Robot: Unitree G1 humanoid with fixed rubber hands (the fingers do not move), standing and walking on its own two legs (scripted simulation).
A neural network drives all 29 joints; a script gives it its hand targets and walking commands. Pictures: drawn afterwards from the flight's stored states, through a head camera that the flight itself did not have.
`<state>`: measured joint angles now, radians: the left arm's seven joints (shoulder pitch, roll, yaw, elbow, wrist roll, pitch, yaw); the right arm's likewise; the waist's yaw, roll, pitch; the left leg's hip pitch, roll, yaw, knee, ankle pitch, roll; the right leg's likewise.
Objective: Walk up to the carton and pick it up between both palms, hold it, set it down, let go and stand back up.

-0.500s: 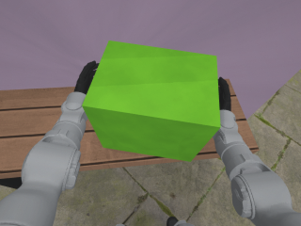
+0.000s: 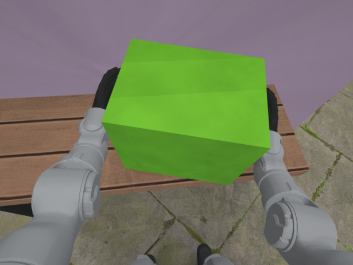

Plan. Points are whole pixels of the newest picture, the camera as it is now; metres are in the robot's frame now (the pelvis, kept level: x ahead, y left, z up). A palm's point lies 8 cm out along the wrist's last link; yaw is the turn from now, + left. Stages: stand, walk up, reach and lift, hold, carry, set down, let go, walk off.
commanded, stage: reach and lift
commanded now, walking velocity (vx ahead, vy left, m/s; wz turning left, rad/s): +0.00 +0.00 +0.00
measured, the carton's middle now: (185, 120) +0.43 -0.01 +0.01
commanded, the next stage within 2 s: none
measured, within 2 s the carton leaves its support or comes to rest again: leaves its support in 0.54 s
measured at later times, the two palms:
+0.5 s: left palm (103, 103) +0.45 +0.18 +0.05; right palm (267, 126) +0.40 -0.19 +0.03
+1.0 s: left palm (104, 106) +0.44 +0.17 +0.05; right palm (271, 130) +0.39 -0.20 +0.03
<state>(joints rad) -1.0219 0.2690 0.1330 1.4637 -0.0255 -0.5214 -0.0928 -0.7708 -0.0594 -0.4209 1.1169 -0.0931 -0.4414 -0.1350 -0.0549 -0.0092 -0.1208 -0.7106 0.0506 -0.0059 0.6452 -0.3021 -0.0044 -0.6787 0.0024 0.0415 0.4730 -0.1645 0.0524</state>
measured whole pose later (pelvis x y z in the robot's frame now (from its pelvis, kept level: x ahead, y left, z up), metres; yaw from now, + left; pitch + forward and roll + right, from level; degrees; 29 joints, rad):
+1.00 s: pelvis -0.01 +0.00 +0.00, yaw +0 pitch +21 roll -3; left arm -0.95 0.26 0.13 1.48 -0.02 -0.64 -0.05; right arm -0.76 -0.06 -0.42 1.19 -0.10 -0.57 -0.12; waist -0.05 0.04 -0.15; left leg -0.71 0.05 -0.01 0.61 -0.27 -0.01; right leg -0.68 0.00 0.04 0.44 -0.13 0.06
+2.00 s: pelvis -0.04 -0.03 +0.01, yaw +1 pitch +10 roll -1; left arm -0.81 0.25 -0.08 1.07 -0.26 0.05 0.07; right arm -0.76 -0.18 -0.10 1.01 0.14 0.06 -0.13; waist -0.05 -0.02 -0.25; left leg -0.48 0.05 -0.01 0.51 -0.21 -0.03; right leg -0.49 0.00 0.04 0.43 -0.12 0.03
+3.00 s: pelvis -0.03 -0.02 +0.02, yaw +1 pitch +4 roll -1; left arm -0.73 0.21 0.11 0.61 -0.08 0.49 0.07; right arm -0.76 -0.21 -0.09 0.77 0.19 0.36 -0.12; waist -0.03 0.00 -0.22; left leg -0.32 0.05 -0.01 0.45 -0.20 -0.03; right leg -0.31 0.00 0.04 0.33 -0.09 0.03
